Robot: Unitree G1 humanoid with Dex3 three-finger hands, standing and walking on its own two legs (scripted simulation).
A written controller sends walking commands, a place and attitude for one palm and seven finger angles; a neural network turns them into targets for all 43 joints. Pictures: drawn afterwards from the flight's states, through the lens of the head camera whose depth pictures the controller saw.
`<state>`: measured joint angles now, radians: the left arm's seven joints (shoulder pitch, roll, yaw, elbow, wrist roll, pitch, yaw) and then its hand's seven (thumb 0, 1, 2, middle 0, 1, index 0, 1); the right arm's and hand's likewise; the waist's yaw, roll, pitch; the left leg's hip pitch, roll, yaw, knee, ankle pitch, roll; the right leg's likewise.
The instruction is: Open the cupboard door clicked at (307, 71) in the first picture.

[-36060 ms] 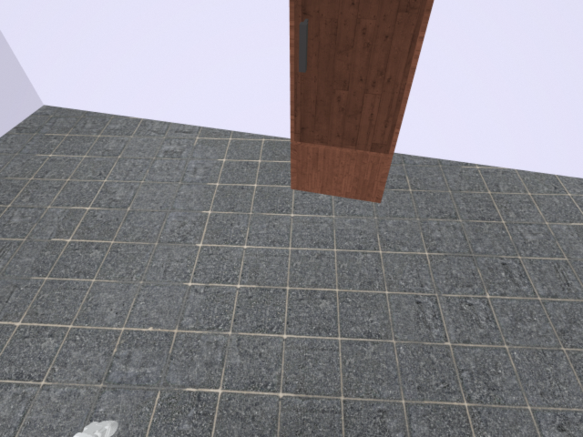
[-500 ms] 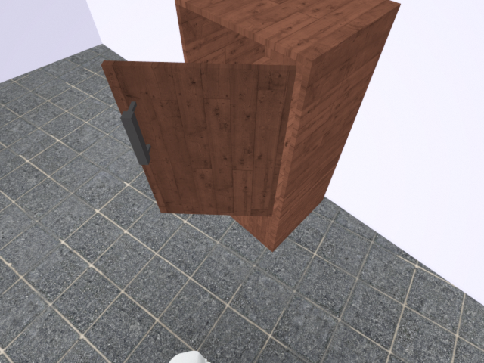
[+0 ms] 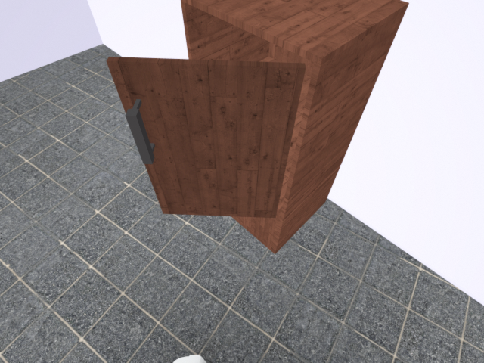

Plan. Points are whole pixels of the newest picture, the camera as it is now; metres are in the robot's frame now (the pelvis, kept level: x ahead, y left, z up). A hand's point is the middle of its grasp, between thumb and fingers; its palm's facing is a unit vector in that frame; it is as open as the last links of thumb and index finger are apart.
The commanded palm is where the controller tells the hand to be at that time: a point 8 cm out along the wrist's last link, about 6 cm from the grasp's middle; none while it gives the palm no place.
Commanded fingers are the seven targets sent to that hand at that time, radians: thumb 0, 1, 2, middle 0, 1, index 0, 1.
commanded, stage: come to a stop and stand still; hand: left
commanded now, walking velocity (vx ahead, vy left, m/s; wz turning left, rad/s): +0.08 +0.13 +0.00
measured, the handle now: (143, 132) +0.60 +0.29 -0.02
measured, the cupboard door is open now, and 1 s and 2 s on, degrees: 42 42 42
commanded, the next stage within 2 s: look again from close up in 0.38 s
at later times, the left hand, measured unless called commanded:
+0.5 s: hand out of the picture +0.04 +0.18 -0.16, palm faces +0.02 -0.98 -0.21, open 7.3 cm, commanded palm none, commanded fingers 0.00 0.90 0.90 -0.20 -0.30 -0.20 -0.30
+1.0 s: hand out of the picture +0.02 +0.21 -0.16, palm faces -0.02 -0.97 -0.25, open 7.3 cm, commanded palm none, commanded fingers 0.00 0.90 0.90 -0.20 -0.30 -0.20 -0.30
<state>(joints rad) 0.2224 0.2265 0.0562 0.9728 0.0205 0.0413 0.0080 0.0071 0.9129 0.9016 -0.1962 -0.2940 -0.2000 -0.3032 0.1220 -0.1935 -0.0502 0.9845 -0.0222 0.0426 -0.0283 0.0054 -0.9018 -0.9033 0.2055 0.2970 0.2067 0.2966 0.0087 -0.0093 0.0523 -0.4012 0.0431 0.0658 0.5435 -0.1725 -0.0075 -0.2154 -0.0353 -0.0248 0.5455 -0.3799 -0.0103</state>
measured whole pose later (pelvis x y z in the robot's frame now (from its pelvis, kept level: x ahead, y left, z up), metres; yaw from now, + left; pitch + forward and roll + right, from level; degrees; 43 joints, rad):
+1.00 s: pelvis +0.00 +0.01 +0.01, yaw -2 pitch -1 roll +0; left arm 0.28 0.21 0.00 1.03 0.02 0.00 0.02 0.01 0.91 0.90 -0.20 -0.29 -0.20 -0.30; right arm 0.22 -0.19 0.00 1.03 -0.01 -0.01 -0.01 0.01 -0.91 -0.90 0.20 0.30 0.20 0.30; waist 0.00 0.01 0.03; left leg -0.28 0.00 0.05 0.51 -0.22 0.02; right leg -0.19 -0.04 0.01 0.52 -0.32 0.03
